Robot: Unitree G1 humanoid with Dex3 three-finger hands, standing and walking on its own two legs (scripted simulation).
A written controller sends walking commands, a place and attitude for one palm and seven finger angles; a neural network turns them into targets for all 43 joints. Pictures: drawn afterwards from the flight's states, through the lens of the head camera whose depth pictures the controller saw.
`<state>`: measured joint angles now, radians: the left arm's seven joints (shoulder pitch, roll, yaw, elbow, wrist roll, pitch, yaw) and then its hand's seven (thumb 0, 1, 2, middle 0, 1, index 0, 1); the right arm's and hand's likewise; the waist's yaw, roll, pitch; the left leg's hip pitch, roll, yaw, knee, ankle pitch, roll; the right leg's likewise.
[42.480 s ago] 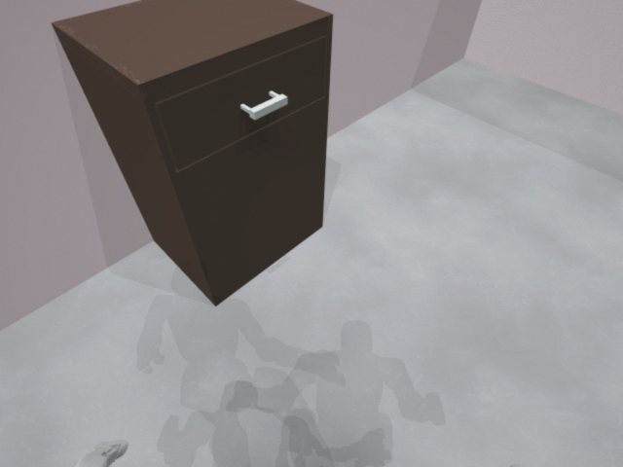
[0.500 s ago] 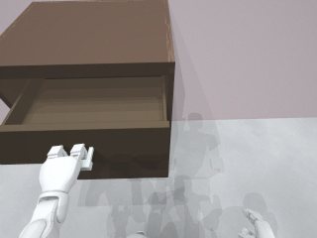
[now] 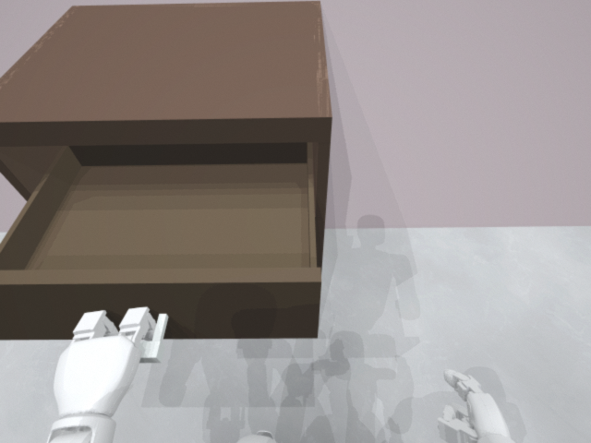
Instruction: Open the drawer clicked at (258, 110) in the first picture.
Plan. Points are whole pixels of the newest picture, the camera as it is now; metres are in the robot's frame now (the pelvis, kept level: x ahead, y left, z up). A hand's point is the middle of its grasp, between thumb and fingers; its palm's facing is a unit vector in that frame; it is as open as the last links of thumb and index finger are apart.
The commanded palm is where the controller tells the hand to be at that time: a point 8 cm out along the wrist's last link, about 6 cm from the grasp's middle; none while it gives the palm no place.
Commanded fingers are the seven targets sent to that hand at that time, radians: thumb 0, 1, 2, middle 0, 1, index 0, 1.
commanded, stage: pull the drawer open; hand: left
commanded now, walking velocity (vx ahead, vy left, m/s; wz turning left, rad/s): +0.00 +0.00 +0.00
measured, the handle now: (122, 336) +0.25 +0.26 +0.01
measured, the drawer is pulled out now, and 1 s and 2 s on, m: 0.25 0.30 0.29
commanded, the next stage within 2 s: open the thumb to release the handle in 0.84 s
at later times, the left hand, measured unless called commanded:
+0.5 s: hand (109, 421) +0.15 +0.25 -0.01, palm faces -0.05 -0.08 -1.00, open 5.6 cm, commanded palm +0.12 +0.26 +0.04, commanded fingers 0.00 0.90 0.90 -0.40 -1.35 -0.40 -1.35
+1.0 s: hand (105, 424) +0.15 +0.25 -0.01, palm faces -0.05 -0.06 -1.00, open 5.6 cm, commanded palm +0.13 +0.26 +0.04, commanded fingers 0.00 0.62 0.78 -0.38 -1.32 -0.38 -1.32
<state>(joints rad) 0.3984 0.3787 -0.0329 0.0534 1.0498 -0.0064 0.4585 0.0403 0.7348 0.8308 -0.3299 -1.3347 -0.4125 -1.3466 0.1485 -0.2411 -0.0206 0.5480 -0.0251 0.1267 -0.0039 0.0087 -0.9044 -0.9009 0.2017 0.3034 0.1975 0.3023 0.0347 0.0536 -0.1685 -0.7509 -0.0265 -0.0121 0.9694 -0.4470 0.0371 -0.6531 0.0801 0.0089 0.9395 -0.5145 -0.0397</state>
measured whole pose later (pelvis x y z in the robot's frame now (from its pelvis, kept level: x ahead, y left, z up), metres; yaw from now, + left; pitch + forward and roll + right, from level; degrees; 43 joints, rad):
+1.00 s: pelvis +0.00 -0.01 -0.01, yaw +0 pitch +15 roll -1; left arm 0.66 0.42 0.03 -0.11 1.04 -0.12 0.51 0.02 0.72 0.77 -0.35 -1.34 -0.41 -1.35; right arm 0.14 -0.24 -0.03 0.49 -0.04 0.16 0.03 0.01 -0.90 -0.90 0.20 0.30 0.20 0.30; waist 0.05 0.05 -0.19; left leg -0.83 -0.02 -0.01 1.05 -0.49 0.03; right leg -0.73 0.09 0.01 1.03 -0.56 -0.05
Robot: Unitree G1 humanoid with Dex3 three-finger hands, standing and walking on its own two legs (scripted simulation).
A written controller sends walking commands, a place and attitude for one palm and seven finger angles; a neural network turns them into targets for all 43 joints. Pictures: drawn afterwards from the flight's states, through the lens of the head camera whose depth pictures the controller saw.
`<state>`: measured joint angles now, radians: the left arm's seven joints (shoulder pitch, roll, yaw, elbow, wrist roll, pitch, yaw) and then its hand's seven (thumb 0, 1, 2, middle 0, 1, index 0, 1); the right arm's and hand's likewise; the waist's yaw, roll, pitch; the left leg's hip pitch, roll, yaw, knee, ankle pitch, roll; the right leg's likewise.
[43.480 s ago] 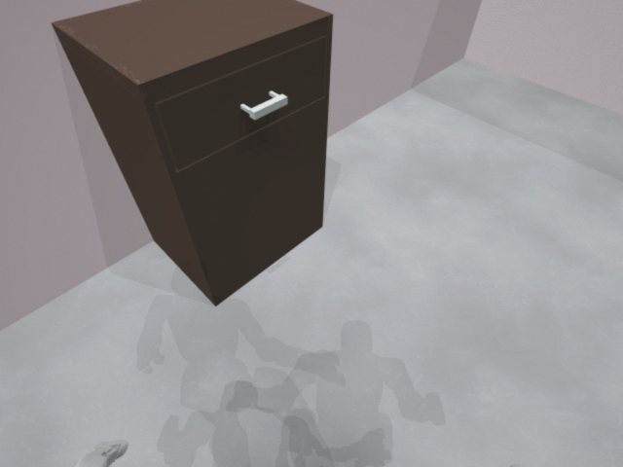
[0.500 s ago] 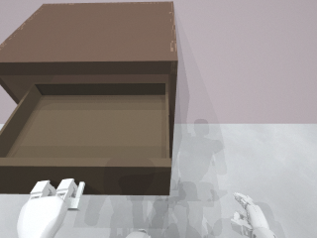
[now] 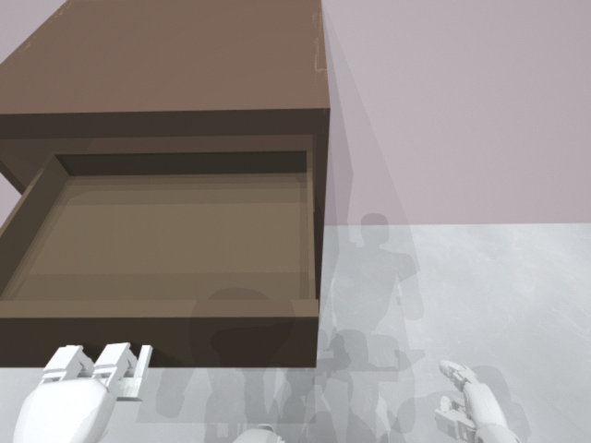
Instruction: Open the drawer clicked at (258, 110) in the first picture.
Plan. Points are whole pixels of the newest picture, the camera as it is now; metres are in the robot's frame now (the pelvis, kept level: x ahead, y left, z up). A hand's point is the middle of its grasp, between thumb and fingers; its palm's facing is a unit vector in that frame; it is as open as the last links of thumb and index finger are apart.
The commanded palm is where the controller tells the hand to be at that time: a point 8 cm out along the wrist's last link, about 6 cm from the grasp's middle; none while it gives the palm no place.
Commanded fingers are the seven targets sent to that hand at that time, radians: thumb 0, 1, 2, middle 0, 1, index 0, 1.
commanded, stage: open the thumb to release the handle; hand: left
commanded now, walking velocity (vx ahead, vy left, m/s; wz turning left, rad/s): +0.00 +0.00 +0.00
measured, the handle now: (101, 371) +0.20 +0.26 +0.02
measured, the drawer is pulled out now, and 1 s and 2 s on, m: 0.30 0.29 0.29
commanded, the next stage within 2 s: lift the hand off the handle in 0.44 s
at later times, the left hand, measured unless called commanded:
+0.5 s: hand (97, 421) +0.15 +0.25 +0.01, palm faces -0.04 -0.07 -1.00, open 12.9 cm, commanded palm +0.13 +0.27 +0.06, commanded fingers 0.00 -0.50 0.30 -0.30 -1.20 -0.30 -1.20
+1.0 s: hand (98, 410) +0.16 +0.25 +0.01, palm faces -0.01 -0.06 -1.00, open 13.6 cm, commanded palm +0.14 +0.25 +0.08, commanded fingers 0.00 -0.50 0.30 -0.30 -1.20 -0.30 -1.20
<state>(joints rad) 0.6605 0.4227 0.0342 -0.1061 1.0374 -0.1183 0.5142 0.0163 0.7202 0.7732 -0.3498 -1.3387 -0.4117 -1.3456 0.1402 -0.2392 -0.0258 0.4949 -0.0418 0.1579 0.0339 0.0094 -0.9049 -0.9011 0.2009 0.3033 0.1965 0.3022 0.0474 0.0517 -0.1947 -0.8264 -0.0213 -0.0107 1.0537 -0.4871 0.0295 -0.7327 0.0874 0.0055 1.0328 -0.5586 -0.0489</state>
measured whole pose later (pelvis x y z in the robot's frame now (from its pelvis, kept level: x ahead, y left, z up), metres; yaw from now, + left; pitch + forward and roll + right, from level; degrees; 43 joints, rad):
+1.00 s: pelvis -0.02 -0.01 +0.01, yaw +2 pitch +11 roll -1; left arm 0.44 0.41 -0.01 0.02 1.00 -0.03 0.44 0.00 -0.49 0.30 -0.35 -1.20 -0.35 -1.23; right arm 0.17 -0.23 0.00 0.54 -0.01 0.13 -0.03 0.01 -0.90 -0.90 0.20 0.30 0.20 0.30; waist 0.06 0.08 -0.17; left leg -0.77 -0.02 -0.05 0.99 -0.42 0.01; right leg -0.67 0.09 -0.03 0.97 -0.50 -0.07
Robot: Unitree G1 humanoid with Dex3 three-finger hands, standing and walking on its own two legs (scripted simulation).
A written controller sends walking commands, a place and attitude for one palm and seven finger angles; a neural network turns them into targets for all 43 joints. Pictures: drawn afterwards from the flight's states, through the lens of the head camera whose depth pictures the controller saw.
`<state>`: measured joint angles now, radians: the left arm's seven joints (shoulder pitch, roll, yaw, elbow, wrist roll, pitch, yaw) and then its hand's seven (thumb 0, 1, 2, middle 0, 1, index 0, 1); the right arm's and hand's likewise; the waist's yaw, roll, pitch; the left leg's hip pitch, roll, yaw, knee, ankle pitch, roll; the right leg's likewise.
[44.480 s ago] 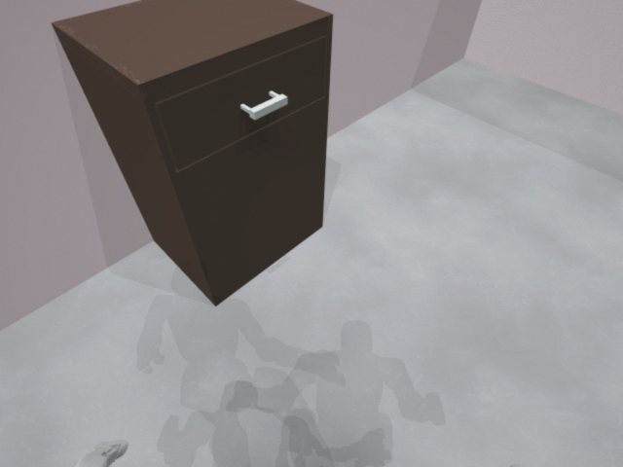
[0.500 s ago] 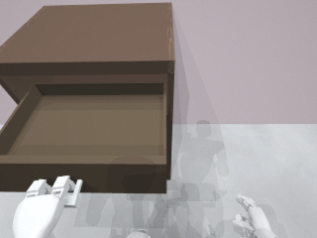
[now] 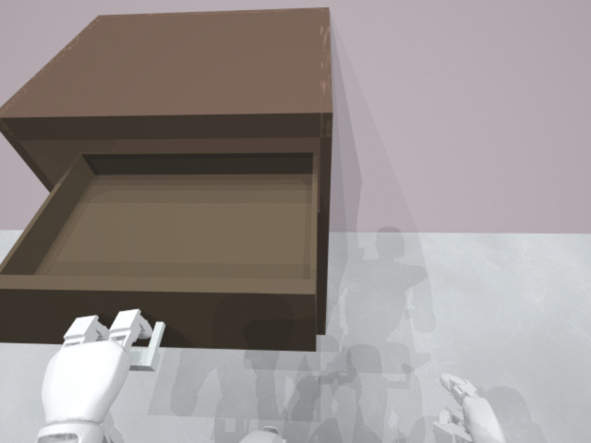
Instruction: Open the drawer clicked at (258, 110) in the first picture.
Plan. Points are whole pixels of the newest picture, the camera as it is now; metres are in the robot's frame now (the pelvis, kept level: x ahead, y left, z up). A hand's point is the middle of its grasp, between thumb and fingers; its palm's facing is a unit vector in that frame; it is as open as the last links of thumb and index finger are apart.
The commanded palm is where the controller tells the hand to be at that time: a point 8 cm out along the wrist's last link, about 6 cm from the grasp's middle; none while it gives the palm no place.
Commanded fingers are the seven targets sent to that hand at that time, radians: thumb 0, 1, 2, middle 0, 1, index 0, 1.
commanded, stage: lift the hand off the handle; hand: left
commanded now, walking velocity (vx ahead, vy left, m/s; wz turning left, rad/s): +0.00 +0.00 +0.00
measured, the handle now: (119, 343) +0.24 +0.27 +0.01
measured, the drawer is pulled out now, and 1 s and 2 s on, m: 0.29 0.29 0.29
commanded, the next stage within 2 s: draw the hand back to the body in 1.14 s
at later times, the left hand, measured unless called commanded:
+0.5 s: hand (76, 363) +0.19 +0.27 +0.07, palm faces +0.01 -0.10 -1.00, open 13.6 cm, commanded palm +0.17 +0.27 +0.14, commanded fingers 0.00 -0.50 0.30 -0.30 -1.20 -0.30 -1.20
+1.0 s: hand (42, 330) +0.20 +0.27 +0.15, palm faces +0.08 -0.12 -0.99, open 13.8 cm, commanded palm +0.17 +0.27 +0.21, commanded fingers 0.00 -0.50 0.30 -0.30 -1.20 -0.30 -1.20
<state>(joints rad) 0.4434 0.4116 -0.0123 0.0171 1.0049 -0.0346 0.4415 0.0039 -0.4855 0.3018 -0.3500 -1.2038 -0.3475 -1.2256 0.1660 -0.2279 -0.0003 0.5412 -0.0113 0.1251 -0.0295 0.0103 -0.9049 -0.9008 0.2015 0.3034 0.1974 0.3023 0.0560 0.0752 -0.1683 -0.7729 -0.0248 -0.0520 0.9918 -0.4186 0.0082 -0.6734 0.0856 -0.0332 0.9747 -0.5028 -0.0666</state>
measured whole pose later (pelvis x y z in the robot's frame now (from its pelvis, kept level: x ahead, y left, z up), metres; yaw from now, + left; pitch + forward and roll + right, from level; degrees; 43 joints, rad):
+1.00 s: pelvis +0.03 +0.04 +0.04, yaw -1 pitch +4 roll -2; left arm 0.63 0.51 0.04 -0.54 0.85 0.09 0.14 0.00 -0.49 0.30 -0.32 -1.20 -0.32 -1.20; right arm 0.17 -0.24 0.04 0.44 0.03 0.13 0.02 0.01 -0.90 -0.90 0.20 0.30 0.20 0.30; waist 0.10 0.11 -0.13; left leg -0.45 -0.05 -0.02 0.72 -0.35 0.06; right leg -0.33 0.05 0.01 0.65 -0.40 -0.01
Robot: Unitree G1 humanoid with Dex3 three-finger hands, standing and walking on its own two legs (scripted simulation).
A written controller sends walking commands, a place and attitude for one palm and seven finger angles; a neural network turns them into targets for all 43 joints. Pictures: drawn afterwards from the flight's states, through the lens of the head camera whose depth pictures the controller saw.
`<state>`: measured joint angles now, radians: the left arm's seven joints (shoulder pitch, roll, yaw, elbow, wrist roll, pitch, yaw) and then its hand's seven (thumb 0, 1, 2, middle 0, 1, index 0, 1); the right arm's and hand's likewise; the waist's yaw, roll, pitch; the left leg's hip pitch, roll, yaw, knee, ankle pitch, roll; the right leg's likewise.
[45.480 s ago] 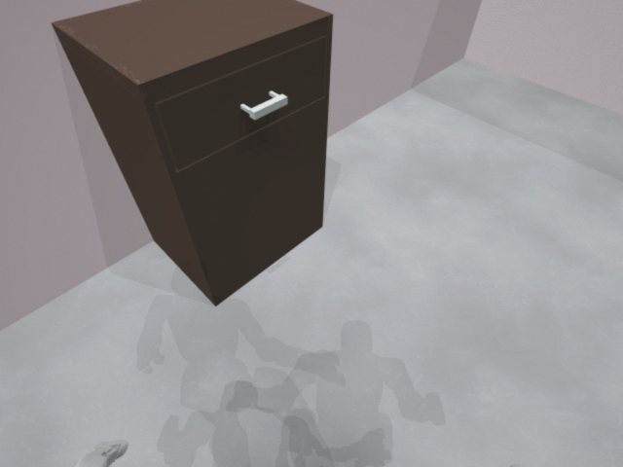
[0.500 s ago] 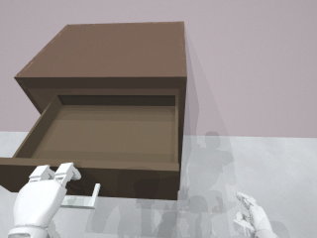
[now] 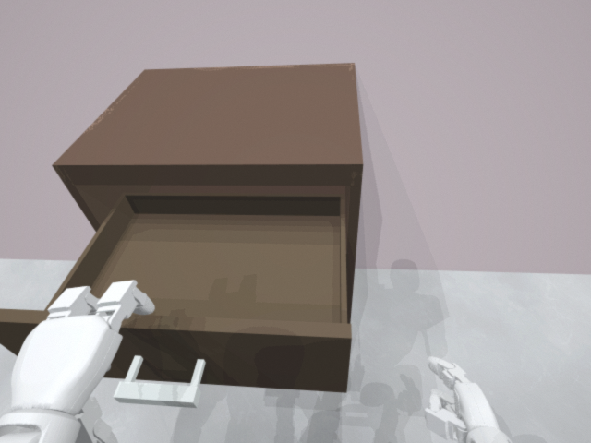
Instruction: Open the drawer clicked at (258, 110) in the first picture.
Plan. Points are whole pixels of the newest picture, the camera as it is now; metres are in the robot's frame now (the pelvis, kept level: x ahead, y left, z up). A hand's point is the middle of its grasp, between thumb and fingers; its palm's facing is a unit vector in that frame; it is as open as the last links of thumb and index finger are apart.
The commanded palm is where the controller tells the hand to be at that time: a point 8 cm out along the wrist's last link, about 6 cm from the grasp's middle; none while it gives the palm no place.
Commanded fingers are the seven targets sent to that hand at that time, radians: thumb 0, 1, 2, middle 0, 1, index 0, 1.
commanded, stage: lift the hand off the handle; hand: left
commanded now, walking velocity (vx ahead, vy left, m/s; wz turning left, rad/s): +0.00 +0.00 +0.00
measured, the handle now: (163, 379) +0.20 +0.23 -0.03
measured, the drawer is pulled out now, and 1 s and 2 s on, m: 0.29 0.29 0.29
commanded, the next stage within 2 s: draw the hand back to the body in 0.14 s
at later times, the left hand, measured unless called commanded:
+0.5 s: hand (91, 367) +0.16 +0.24 +0.12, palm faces +0.09 -0.10 -0.99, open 13.8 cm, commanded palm +0.13 +0.24 +0.18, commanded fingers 0.00 -0.50 0.30 -0.30 -1.20 -0.30 -1.20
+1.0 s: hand (105, 352) +0.17 +0.23 +0.13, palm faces +0.35 -0.79 -0.50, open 13.6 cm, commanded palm +0.13 +0.26 +0.19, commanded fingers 0.00 -0.19 0.44 -0.28 -1.00 -0.28 -1.00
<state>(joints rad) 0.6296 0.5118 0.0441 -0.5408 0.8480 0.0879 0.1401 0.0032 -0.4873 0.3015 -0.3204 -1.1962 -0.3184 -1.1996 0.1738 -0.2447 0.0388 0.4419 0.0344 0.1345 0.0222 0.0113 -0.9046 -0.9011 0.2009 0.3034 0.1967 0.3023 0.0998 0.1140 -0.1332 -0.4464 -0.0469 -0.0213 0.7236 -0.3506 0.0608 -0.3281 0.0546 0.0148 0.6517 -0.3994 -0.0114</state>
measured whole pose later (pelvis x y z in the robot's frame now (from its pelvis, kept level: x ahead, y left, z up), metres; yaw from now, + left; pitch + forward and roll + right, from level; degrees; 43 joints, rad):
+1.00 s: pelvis +0.00 -0.01 +0.01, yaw +2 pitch -1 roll -1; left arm 0.58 0.33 0.20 -0.49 0.06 -0.01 0.14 0.00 -0.43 0.33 -0.31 -1.15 -0.31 -1.16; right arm 0.19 -0.21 0.05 0.50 0.04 -0.03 -0.07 0.01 -0.91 -0.90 0.20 0.30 0.20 0.30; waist 0.06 0.06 -0.02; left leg -0.30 -0.07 -0.05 0.61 -0.30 0.05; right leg -0.18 0.03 -0.01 0.56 -0.37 -0.02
